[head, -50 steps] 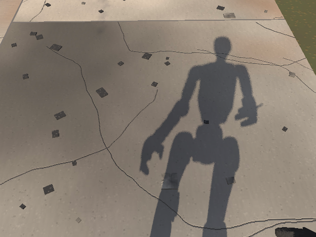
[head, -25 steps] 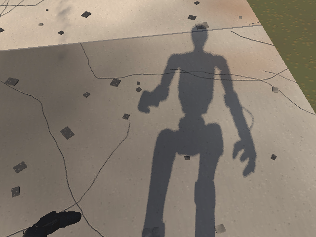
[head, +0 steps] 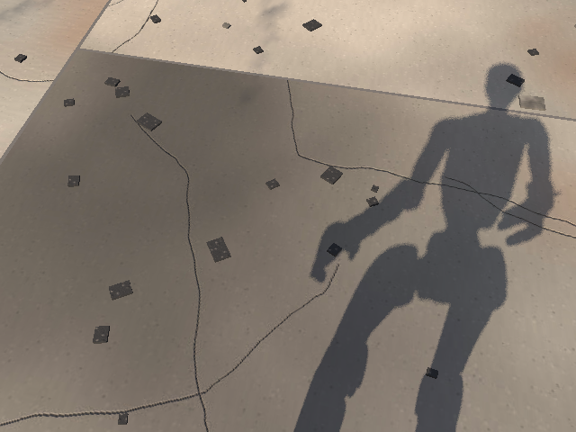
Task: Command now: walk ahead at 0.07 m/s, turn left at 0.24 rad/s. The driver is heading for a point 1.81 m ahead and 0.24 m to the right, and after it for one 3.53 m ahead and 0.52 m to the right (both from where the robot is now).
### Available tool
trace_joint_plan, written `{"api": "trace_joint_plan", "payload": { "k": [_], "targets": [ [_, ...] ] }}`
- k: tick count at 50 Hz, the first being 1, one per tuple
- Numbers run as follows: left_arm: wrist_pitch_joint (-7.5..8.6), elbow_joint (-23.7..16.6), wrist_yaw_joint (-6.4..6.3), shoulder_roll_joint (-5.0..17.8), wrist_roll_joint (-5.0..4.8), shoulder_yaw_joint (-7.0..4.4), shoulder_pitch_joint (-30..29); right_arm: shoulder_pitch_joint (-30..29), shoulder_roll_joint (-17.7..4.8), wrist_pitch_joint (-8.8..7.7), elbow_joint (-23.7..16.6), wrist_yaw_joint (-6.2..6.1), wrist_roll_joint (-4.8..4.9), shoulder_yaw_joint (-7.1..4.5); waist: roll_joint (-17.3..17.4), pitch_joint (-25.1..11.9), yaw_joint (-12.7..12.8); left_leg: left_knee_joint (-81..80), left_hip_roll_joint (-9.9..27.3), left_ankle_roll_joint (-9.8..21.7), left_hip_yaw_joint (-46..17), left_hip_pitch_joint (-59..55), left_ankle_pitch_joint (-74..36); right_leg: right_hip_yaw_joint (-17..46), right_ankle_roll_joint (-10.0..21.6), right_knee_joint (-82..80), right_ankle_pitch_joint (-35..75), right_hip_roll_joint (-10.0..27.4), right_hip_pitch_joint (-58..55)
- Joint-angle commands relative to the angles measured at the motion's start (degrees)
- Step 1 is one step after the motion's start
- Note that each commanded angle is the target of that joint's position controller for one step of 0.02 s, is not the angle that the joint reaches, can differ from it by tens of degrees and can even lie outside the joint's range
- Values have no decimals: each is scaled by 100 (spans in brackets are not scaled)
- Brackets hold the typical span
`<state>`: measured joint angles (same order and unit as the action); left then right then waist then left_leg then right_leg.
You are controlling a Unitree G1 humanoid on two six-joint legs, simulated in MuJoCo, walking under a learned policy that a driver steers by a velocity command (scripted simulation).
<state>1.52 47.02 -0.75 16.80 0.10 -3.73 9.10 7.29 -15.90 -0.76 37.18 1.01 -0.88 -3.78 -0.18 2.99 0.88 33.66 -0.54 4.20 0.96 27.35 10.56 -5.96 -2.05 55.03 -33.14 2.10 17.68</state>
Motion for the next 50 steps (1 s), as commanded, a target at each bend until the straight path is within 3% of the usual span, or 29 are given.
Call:
{"api": "trace_joint_plan", "payload": {
  "k": [1, 2, 3, 4, 7, 10, 12, 13, 14, 15, 16, 17, 18, 21, 23, 29, 38, 50],
  "targets": [
    [-28, -368, 55, 618, -174, -75, 125, 599, -775, -52, -263, -25, 42, -182, 581, -1914, -296, -883, 1931, 1558, -2314, -2925, -3497, 948, -87, 1647, -323, 154, 1798],
    [-122, -352, -21, 632, -94, -95, -100, 307, -633, -25, -251, -44, 85, -126, 358, -1425, -247, -1101, 1694, 1255, -2031, -2316, -2636, 938, -96, 1218, -21, 254, 1740],
    [-225, -297, -72, 593, -63, -103, -58, 97, -596, 4, -239, -68, 64, -92, 414, -1205, -73, -1269, 1465, 1080, -1707, -1665, -2251, 891, -113, 802, 179, 274, 1275],
    [-286, -254, -95, 523, -45, -90, 67, -42, -700, 30, -236, -81, 20, -128, 567, -1053, 38, -1398, 1315, 1017, -1513, -1246, -2044, 764, -152, 430, 375, 164, 925],
    [-287, -87, -138, 304, -19, -23, 274, -96, -657, 20, -165, -149, -48, -136, 696, -1179, 37, -1482, 1173, 983, -1246, -1067, -1713, 692, -178, -538, 756, 89, 281],
    [-283, -33, -123, 334, -25, -16, 203, -93, -591, 41, -35, -189, -37, -101, 797, -1178, -48, -1580, 1204, 910, -1336, -1028, -637, 662, -110, -1249, 1249, 76, -72],
    [-271, 72, -76, 273, 15, -7, 327, -211, -507, 74, 38, -185, 12, -58, 759, -998, 80, -1566, 1041, 667, -1267, -735, 542, 493, 31, -2138, 1873, -25, -562],
    [-264, 123, -44, 250, 83, 2, 382, -104, -387, 77, 127, -175, 29, -17, 679, -886, 113, -1552, 881, 415, -1188, -554, 1180, 454, 141, -2624, 2173, -49, -846],
    [-247, 108, -27, 367, 178, 3, 384, 74, -242, 60, 234, -159, -9, 31, 439, -737, 50, -1399, 672, 98, -1071, -352, 1630, 821, 295, -2893, 2357, 265, -994],
    [-234, 35, -47, 701, 183, -42, 291, 253, -239, 40, 259, -136, -69, 26, -166, -539, -210, -991, 295, -166, -741, -275, 1718, 1278, 520, -3092, 2217, 753, -745],
    [-207, 131, -26, 618, 138, -39, 89, 226, -120, 33, 245, -145, -46, 29, -953, -412, -355, -785, 7, -365, -278, -1040, 980, 1490, 723, -3520, 683, 814, 349],
    [-138, 36, -6, 350, 165, 44, -183, -11, -257, 40, 281, -170, -55, 5, -904, -185, -295, -632, 51, -405, -311, -1514, 462, 1463, 597, -3793, 92, 657, 832],
    [-75, 75, -14, 293, 186, 69, -239, -78, -285, 55, 297, -198, -38, -26, -893, -153, -299, -593, 95, -358, -329, -1725, 214, 1370, 443, -3831, 110, 589, 953],
    [61, 230, -46, 358, 86, 78, 27, 72, -306, 94, 492, -239, -37, -55, -479, -114, -213, -733, 211, -220, -507, -1667, 97, 1075, 250, -3553, 773, 358, 587],
    [66, 338, -80, 354, 48, 81, 233, 81, -240, 59, 606, -227, -7, -51, -241, -162, -116, -777, 220, -222, -511, -1554, -54, 1001, 286, -3387, 1152, 300, 289],
    [30, 537, -88, 258, 32, 109, 390, 172, -209, 35, 970, -245, 33, -72, 54, -376, -33, -706, 251, -278, -497, -1728, -847, 869, 347, -3204, 1939, 197, -108],
    [-25, 825, -62, 190, 12, 128, 394, 227, -282, 88, 1498, -329, 71, -78, 37, -363, -44, -685, 283, -282, -483, -1900, -1214, 739, 342, -3209, 2497, 84, -328],
    [-43, 1146, -83, 160, 16, 160, 516, 121, -267, 138, 2057, -368, 83, -40, -6, -216, -65, -800, 257, -318, -418, -1939, -1028, 694, 332, -3359, 2431, 28, -370]
  ]
}}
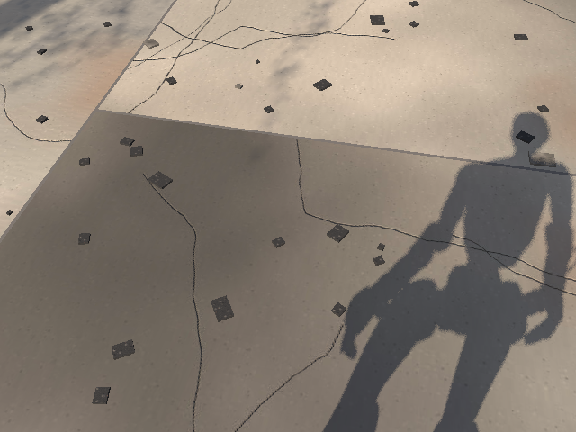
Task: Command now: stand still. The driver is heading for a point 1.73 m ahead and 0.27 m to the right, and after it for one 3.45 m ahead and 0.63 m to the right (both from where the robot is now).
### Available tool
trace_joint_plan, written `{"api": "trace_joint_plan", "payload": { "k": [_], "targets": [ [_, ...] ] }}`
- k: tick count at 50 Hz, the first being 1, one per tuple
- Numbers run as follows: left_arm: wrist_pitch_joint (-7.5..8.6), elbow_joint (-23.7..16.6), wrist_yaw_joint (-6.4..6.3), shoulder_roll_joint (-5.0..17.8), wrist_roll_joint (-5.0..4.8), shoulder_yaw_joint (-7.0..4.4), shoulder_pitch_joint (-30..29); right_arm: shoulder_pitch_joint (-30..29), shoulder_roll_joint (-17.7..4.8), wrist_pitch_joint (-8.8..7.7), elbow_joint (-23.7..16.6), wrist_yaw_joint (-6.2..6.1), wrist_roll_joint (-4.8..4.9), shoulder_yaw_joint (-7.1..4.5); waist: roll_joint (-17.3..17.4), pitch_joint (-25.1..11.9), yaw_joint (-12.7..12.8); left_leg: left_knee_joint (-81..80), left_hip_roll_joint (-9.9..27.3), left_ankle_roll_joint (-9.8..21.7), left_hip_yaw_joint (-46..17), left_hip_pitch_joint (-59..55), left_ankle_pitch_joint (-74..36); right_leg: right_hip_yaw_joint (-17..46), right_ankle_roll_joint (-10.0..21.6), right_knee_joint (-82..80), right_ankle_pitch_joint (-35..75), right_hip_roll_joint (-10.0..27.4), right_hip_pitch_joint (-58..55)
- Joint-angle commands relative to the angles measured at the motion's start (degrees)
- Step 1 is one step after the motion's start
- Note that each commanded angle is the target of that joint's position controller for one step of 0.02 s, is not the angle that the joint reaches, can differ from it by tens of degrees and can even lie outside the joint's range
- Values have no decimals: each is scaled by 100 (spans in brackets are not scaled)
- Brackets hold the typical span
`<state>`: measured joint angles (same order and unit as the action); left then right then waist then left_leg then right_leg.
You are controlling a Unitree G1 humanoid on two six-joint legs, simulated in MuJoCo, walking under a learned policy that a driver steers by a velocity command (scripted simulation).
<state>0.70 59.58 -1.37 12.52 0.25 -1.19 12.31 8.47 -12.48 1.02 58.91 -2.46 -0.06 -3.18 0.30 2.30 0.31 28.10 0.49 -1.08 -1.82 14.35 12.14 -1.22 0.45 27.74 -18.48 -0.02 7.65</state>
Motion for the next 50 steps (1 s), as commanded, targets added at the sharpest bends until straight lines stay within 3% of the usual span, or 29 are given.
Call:
{"api": "trace_joint_plan", "payload": {
  "k": [1, 21, 48, 49, 50],
  "targets": [
    [39, -89, -23, 584, 2, -90, 214, -1, -605, -39, -77, -21, 1, -96, -52, -136, -10, -254, 151, 208, -135, -636, -1162, 219, 83, -642, 943, 238, 636],
    [45, 165, -46, 429, 2, -11, 683, 149, -528, -34, 433, -37, 9, 12, -38, 22, -32, -375, 123, 160, -77, -497, -823, 196, 101, -773, 649, 186, 699],
    [54, 210, -47, 274, -16, 22, 1153, 499, -419, -37, 580, -64, 25, 102, -40, 88, -33, -356, 118, 138, -53, -421, -871, 185, 125, -769, 817, 161, 695],
    [46, 265, -56, 240, -19, 26, 1266, 595, -349, -32, 630, -65, 22, 119, -84, -43, -29, -312, 29, 137, 52, -471, -359, 169, 153, -841, 231, 131, 641],
    [26, 276, -75, 345, -54, -16, 1314, 601, -349, -28, 636, -70, 45, 113, -195, 47, -1, -89, -147, 146, 245, -308, 450, 265, 260, -944, -736, 146, 699]
  ]
}}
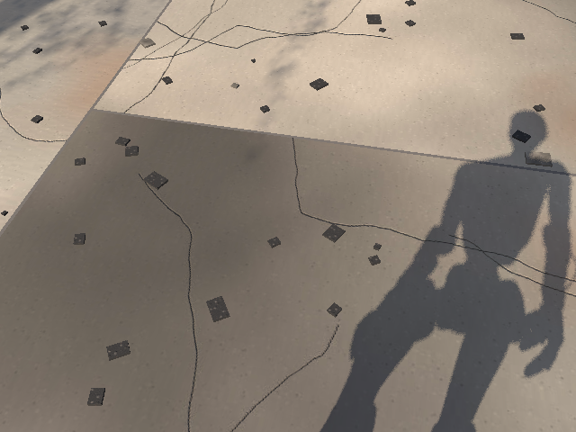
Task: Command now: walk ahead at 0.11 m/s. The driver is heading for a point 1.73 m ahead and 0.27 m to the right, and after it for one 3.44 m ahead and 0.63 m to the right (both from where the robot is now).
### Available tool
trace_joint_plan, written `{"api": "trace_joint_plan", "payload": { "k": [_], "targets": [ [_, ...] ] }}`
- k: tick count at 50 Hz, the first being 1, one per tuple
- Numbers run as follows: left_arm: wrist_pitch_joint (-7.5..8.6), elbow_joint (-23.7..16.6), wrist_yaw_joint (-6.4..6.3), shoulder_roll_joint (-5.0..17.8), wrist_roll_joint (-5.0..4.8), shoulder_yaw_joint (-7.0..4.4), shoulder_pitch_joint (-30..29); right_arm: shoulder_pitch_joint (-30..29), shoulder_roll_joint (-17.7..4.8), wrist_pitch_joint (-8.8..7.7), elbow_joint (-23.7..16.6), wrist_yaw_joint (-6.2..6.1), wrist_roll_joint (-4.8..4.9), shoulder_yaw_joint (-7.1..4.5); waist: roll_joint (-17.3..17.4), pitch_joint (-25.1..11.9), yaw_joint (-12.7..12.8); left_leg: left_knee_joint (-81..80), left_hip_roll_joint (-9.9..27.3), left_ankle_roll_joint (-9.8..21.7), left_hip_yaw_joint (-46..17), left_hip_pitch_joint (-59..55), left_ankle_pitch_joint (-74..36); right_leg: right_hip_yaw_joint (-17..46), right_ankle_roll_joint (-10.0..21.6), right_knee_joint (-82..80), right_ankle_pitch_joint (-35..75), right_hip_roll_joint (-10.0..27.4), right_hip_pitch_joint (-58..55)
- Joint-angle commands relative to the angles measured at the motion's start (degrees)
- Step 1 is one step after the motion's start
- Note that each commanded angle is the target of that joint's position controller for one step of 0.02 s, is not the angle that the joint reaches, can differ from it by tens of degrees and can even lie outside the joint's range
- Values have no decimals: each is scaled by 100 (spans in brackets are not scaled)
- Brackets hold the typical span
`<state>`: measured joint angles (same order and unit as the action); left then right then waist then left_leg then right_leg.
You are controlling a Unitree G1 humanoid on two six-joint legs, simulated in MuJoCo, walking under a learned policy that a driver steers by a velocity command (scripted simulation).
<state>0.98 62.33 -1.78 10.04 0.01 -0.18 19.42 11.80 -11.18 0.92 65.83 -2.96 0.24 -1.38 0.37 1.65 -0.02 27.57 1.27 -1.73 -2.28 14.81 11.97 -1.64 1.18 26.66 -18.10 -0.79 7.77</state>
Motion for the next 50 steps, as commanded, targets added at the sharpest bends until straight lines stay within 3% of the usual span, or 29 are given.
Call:
{"api": "trace_joint_plan", "payload": {
  "k": [1, 3, 4, 5, 8, 9, 11, 12, 13, 14, 15, 16, 17, 19, 21, 25, 31, 34, 36, 37, 38, 39, 40, 41, 42, 43, 45, 48, 50],
  "targets": [
    [-16, -56, -60, 800, -71, -185, 569, 234, -502, -34, -89, -20, 41, -86, -444, 288, 67, 331, -411, 231, 515, 7, 1313, 622, 386, -1014, -1841, 402, 769],
    [33, -125, -77, 1190, -139, -327, 744, -163, -428, -183, -343, 44, 37, -72, -1015, 759, 253, 1435, -323, 309, 633, 1013, 1415, 1998, 982, -1722, -3163, 1450, 740],
    [90, -166, -82, 1290, -139, -384, 715, -319, -396, -289, -454, 101, 64, -61, -1079, 993, 276, 1927, -44, 396, 442, 1405, 1266, 2555, 1259, -1953, -3087, 1921, 759],
    [159, -200, -74, 1201, -94, -383, 695, -439, -425, -378, -539, 157, 101, -77, -996, 1132, 278, 2308, 151, 468, 275, 1880, 1495, 2768, 1374, -2003, -2678, 2126, 532],
    [252, -352, -16, 1073, -174, -390, 461, -411, -481, -599, -660, 275, 194, -114, -701, 948, 115, 1403, 352, 627, 245, 1809, 1550, 2031, 1038, -1698, -1409, 1821, 9],
    [237, -393, 2, 1119, -207, -399, 327, -199, -444, -637, -574, 300, 197, -133, -649, 781, -32, 778, 162, 609, 528, 1010, 1145, 1552, 891, -1503, -1114, 1531, 313],
    [197, -449, 37, 1145, -201, -392, 270, 877, -473, -615, -106, 314, 171, -248, -514, 342, -426, 207, -404, 436, 993, -990, 116, 947, 731, -763, -570, 1029, 1259],
    [238, -533, 52, 1032, -179, -344, 70, 1516, -638, -595, 35, 302, 158, -337, -142, 144, -742, -61, -113, 540, 448, -1743, 232, 551, 536, 291, 218, 731, 1721],
    [308, -734, 74, 606, -98, -227, -74, 2280, -1244, -598, 78, 243, 136, -473, 1401, -219, -925, -1029, 1303, 1091, -1799, -2488, 911, -220, 112, 2554, -150, 111, 2691],
    [418, -894, 66, 367, -192, -190, -86, 2531, -1369, -695, 99, 327, 31, -428, 1833, -469, -842, -1896, 2161, 1799, -4058, -2613, 1684, 383, 112, 4023, -1312, -266, 3500],
    [504, -943, 96, 617, -324, -245, -183, 1850, -1071, -786, -65, 339, 25, -305, 962, 70, -505, -1851, 2248, 1772, -3794, -2239, 2080, 777, 275, 4765, -1012, 185, 4060],
    [562, -966, 148, 734, -342, -263, -306, 1331, -782, -828, -257, 369, 41, -216, 582, 355, -348, -1841, 1958, 1537, -2961, -1892, 1894, 775, 418, 4824, -357, 462, 4168],
    [590, -926, 148, 773, -275, -302, -319, 964, -718, -829, -389, 412, 24, -160, 341, 439, -190, -1916, 1679, 1346, -2259, -1613, 1283, 666, 455, 4556, 177, 666, 4039],
    [538, -876, 183, 909, -191, -409, -321, 910, -504, -770, -437, 413, -19, -74, 428, 431, -67, -1957, 1211, 1041, -1084, -1354, -108, 514, 401, 3966, 716, 862, 3581],
    [421, -851, 244, 685, -195, -389, -375, 1276, -556, -730, -344, 332, -61, -69, 434, 375, -99, -1954, 1064, 1010, -465, -1372, -1115, 342, 271, 3793, 971, 856, 3564],
    [356, -1312, 268, 470, -192, -299, -1367, 1317, -781, -707, -423, 192, -137, -93, 252, 595, -217, -2163, 1038, 1022, 197, -1141, -1630, 410, 137, 2469, 1701, 669, 3752],
    [388, -1838, 488, 423, -172, -194, -2413, 1620, -909, -669, -460, 127, -28, -138, 212, 749, -376, -2105, 1261, 921, 929, -1677, -2337, -127, 379, 998, 2126, 430, 3320],
    [409, -1947, 593, 694, -169, -324, -2142, 1405, -1154, -560, -624, 74, -41, -208, 544, 241, 18, -985, 1390, 764, 1215, -2283, -5302, -541, 699, 967, 1424, -22, 2549],
    [371, -1629, 604, 1211, -194, -601, -704, 1141, -1313, -447, -821, 37, -77, -250, 747, -653, 799, 1051, 1279, 601, 1334, -1975, -6271, -631, 992, 764, 1276, -439, 670],
    [308, -1469, 510, 1611, -180, -785, 132, 1072, -1312, -482, -991, 48, -91, -225, 375, -1115, 1179, 2667, 1039, 410, 1304, -631, -4859, 357, 1251, 550, 1124, 22, -1022],
    [293, -1475, 448, 2105, -128, -852, 338, 1754, -327, -667, -1237, 219, -195, 55, -1259, -1919, 474, 5129, -221, 60, 893, 1973, 1066, 3752, 2432, 157, 205, 1744, -3172],
    [303, -1447, 395, 1749, -66, -757, 549, 1208, -663, -985, -1384, 322, 56, -3, -972, -2481, 776, 6003, -468, 205, -399, 2682, 1882, 5261, 2597, -946, -227, 2046, -3455],
    [363, -1449, 362, 1450, -44, -685, 252, 583, -1019, -1133, -1654, 352, 260, -108, -812, -1528, 764, 5870, -79, 397, -526, 3254, 1450, 4359, 2185, -1072, 62, 1829, -2871],
    [424, -1586, 376, 1223, -76, -609, -280, 315, -1082, -1188, -1764, 311, 229, -116, -126, -992, 480, 5325, 205, 464, -486, 3044, 947, 3555, 1950, -1135, 681, 1571, -1843],
    [457, -1719, 407, 1056, -57, -552, -735, 258, -1103, -1154, -1732, 247, 124, -181, 293, -630, 180, 4848, 368, 424, -405, 2630, 758, 2974, 1799, -1231, 1305, 1326, -860],
    [474, -1815, 402, 982, -2, -512, -974, 429, -1124, -1054, -1745, 225, 64, -234, 252, -521, -66, 4567, 518, 368, -443, 2151, 675, 2579, 1748, -1356, 1668, 1147, -200],
    [461, -1842, 359, 1013, -55, -499, -1031, 589, -965, -876, -1825, 211, -14, -253, 77, -326, -278, 3952, 655, 195, -319, 1834, 658, 2142, 1734, -1541, 1945, 1010, 512],
    [480, -1737, 229, 1209, -48, -534, -653, 14, -819, -761, -2074, 166, -138, -211, -153, -107, -127, 2794, 643, -72, -22, 1842, -258, 1498, 1662, -1717, 2403, 794, 1062],
    [459, -1656, 182, 1228, -75, -532, -394, -442, -734, -764, -2185, 173, -125, -175, -253, -72, 89, 1746, 529, -69, 65, 1722, -1224, 1173, 1410, -1652, 2293, 563, 1039]
  ]
}}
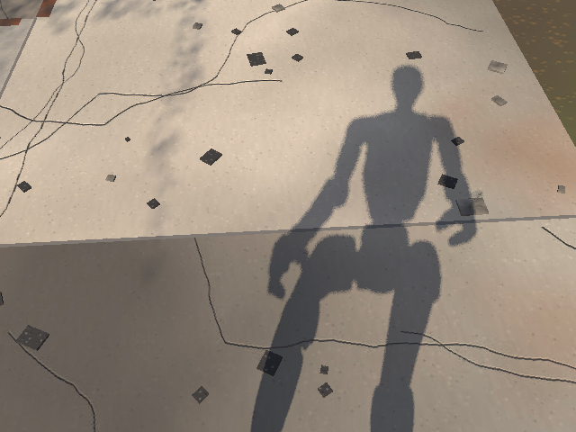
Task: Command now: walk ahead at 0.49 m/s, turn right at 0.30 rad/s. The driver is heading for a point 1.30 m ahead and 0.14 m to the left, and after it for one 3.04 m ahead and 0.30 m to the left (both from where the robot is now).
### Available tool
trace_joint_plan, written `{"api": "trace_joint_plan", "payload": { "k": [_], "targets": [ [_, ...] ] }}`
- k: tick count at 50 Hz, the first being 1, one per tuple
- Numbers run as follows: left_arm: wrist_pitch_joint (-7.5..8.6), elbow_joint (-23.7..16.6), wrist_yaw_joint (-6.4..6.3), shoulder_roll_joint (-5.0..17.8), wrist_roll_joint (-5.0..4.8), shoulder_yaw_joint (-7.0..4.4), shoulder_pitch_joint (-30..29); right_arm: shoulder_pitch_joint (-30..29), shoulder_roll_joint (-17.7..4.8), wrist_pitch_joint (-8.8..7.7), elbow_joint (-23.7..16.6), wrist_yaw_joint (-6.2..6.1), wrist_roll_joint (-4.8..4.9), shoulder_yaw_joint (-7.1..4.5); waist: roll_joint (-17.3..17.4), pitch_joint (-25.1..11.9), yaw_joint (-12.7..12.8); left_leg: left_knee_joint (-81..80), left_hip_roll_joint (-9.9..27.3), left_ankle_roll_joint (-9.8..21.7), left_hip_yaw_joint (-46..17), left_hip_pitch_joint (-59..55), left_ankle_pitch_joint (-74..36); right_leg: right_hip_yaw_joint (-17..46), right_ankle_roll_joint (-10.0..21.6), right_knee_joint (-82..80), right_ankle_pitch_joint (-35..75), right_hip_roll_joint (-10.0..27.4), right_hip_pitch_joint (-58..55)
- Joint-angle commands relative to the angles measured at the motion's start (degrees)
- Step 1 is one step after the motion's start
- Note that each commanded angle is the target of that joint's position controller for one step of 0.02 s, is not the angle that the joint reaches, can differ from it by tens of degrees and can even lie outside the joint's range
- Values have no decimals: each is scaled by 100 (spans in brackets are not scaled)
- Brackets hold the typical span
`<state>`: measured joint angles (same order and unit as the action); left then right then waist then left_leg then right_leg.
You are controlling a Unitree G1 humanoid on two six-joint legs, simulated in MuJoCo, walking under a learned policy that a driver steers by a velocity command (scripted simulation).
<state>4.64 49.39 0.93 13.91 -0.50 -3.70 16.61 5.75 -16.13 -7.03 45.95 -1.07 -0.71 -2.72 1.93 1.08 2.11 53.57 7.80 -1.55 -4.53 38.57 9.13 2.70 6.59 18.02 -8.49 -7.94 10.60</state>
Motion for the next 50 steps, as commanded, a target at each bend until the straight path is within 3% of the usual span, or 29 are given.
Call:
{"api": "trace_joint_plan", "payload": {
  "k": [1, 4, 8, 10, 11, 12, 13, 14, 15, 16, 17, 18, 19, 22, 25, 28, 31, 34, 36, 37, 38, 39, 40, 41, 42, 43, 44, 46, 50],
  "targets": [
    [83, -325, -98, 848, -45, -177, 16, -76, -188, 13, -248, 0, -12, -16, -444, -9, 0, -1350, -223, -57, 338, -777, -1380, 646, 757, -745, 1152, 1211, 712],
    [79, -191, -88, 912, -61, -171, 345, -615, -226, -27, -406, 65, 92, 0, -579, 46, 279, -2063, -394, 7, 370, -849, -1896, 842, 667, -685, 623, 1415, 310],
    [-5, -71, -119, 944, -47, -170, 627, -985, -448, -115, -654, 201, 110, -42, -619, 82, 317, -2523, -474, 294, 298, -356, -1037, 1283, 589, -142, 1049, 1905, -918],
    [-69, -82, -147, 1029, -27, -192, 554, -663, -562, -154, -625, 237, 119, -86, -764, -48, 79, -2683, -609, 484, 411, -797, -556, 1322, 460, 230, 1950, 1981, -1201],
    [-91, -127, -150, 1013, -21, -175, 426, -101, -686, -168, -471, 227, 111, -163, -756, -365, -244, -2886, -763, 636, 557, -1602, -625, 1144, 352, 788, 2883, 1776, -1173],
    [-86, -220, -136, 866, 25, -102, 310, 827, -938, -175, -258, 199, 62, -267, -628, -1088, -666, -2666, -404, 933, 230, -3051, -905, 884, 194, 1903, 2999, 1475, -661],
    [-17, -351, -113, 494, 52, 19, 650, 1769, -1417, -154, -138, 170, -33, -393, 311, -2013, -801, -2621, 825, 1628, -1551, -5268, -745, 412, -174, 3903, 1331, 760, 1122],
    [83, -257, -79, 302, -46, 102, 1146, 2098, -1328, -79, 74, 235, 38, -400, 1544, -2402, -690, -3325, 1576, 2136, -3564, -6237, 285, 477, -362, 5163, -2397, 249, 2647],
    [129, -292, -62, 869, -155, -9, 685, 1871, -823, -47, 11, 232, 146, -261, 867, -1623, -797, -3526, 1399, 1845, -3346, -5790, 1153, 746, -301, 5661, -2277, 632, 3321],
    [150, -424, -54, 975, -170, -36, 178, 1391, -647, -2, -94, 216, 153, -199, 390, -861, -709, -3678, 1189, 1600, -2532, -4930, 957, 499, -289, 5582, -1698, 934, 3469],
    [153, -485, -71, 903, -94, -32, -82, 1030, -577, 28, -167, 226, 105, -158, 31, -438, -557, -3882, 945, 1514, -1991, -4145, 425, 312, -323, 5255, -1256, 1155, 3295],
    [124, -494, -80, 840, -22, -62, -133, 848, -468, 31, -199, 249, 53, -116, 15, -198, -403, -4066, 733, 1467, -1608, -3634, -63, 264, -360, 4941, -988, 1323, 3080],
    [80, -482, -82, 736, -12, -62, -6, 786, -447, 25, -185, 265, 17, -100, 174, -199, -260, -4215, 602, 1451, -1341, -3332, -341, 237, -394, 4763, -838, 1425, 2793],
    [-17, -510, -111, 509, 9, -21, 16, 898, -575, -16, -68, 263, 67, -141, 256, -166, -155, -4484, 459, 1549, -748, -3020, -1160, 77, -559, 4238, -497, 1522, 2727],
    [-3, -710, -115, 427, 45, 14, -561, 1105, -717, 41, 55, 185, 97, -187, 156, -59, -277, -4579, 342, 1475, -316, -3081, -1617, -17, -675, 3195, 373, 1535, 2919],
    [48, -860, -60, 308, 16, 66, -1153, 1361, -770, 96, 171, 134, 143, -192, 176, 39, -483, -4599, 162, 1297, 40, -3083, -1482, -179, -660, 2078, 1228, 1362, 2599],
    [82, -1044, 16, 329, -38, 81, -1679, 1708, -821, 153, 336, 123, 185, -202, 189, 177, -674, -4496, 338, 1286, -21, -3447, -1239, -234, -612, 1539, 1376, 1232, 2567],
    [136, -1227, 118, 440, -59, 61, -1953, 1810, -868, 248, 444, 89, 201, -228, 239, 256, -629, -4192, 639, 1205, -150, -4038, -1486, -181, -422, 1216, 898, 1172, 2685],
    [165, -1203, 153, 596, -47, 2, -1709, 1706, -962, 305, 448, 61, 202, -262, 328, 77, -406, -3800, 703, 1092, -145, -4250, -2263, -281, -266, 1062, 492, 1029, 2177],
    [171, -1081, 140, 730, -32, -76, -1242, 1582, -997, 333, 427, 51, 202, -266, 352, -215, -104, -3241, 570, 995, 3, -4210, -3158, -450, -145, 921, 466, 853, 1441],
    [172, -822, 91, 1007, -5, -220, -360, 1586, -859, 352, 395, 49, 175, -208, 233, -788, 285, -2192, 263, 841, 162, -3753, -3411, -413, 42, 927, 638, 871, 56],
    [158, -654, 18, 1464, 80, -342, 738, 1612, -583, 333, 225, 47, 42, -81, -464, -1705, 648, -337, -144, 629, 402, -2458, -1678, 853, 434, 1138, 886, 2039, -1801],
    [120, -543, 55, 1716, 79, -381, 906, 2444, 123, 217, 239, 98, 124, 111, -1967, -2419, 224, 1478, -1085, 351, 259, -265, 2307, 3398, 1237, 529, -244, 3225, -3512],
    [110, -596, 44, 1139, 34, -245, 898, 2046, -581, 135, 318, 112, 266, -53, -1252, -2085, 504, 2078, -822, 408, -421, 316, 2435, 3521, 995, 170, -967, 3092, -3175],
    [121, -622, 16, 956, 17, -175, 502, 1497, -822, 100, 125, 116, 363, -139, -994, -1231, 442, 2102, -582, 452, -320, 591, 1888, 2622, 735, 14, -792, 2932, -2385],
    [133, -658, 16, 846, 39, -129, 63, 1243, -757, 113, 76, 84, 326, -139, -591, -806, 231, 1850, -311, 416, -183, 356, 1363, 1993, 608, -186, -323, 2718, -1552],
    [156, -659, 34, 676, 68, -93, -239, 1155, -695, 164, 73, 61, 244, -172, -549, -477, 56, 1572, -156, 381, -171, 145, 1042, 1507, 539, -415, -18, 2516, -929],
    [234, -595, 50, 537, 121, -80, -476, 1448, -468, 331, 152, 64, 263, -182, -767, -329, -221, 1364, 21, 335, -198, -393, 693, 859, 489, -807, 274, 2306, -281],
    [301, -370, -20, 708, 151, -160, -418, 1162, -308, 489, -9, 44, 226, -202, -527, 0, -296, 890, 46, 212, -308, 72, -49, -29, 503, -1096, 1032, 2270, -130]
  ]
}}
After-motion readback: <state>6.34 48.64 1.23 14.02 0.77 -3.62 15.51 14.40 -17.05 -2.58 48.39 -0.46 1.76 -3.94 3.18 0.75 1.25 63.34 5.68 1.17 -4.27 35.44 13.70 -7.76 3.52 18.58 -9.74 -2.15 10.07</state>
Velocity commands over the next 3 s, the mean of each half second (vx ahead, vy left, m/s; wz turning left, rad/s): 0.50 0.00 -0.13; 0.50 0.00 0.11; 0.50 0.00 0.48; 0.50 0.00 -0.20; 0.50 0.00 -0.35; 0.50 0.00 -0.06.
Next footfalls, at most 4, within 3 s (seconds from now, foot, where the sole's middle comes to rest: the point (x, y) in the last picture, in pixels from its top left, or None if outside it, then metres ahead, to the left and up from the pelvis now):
0.24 left None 0.32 0.15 -0.78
0.76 right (360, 379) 0.61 -0.10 -0.78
1.34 left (258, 281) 0.88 0.16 -0.78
1.88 right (303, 184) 1.25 0.05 -0.78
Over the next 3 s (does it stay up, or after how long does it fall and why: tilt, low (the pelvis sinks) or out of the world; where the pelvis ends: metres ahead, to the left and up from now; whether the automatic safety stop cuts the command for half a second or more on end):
stays up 1.68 0.11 -0.01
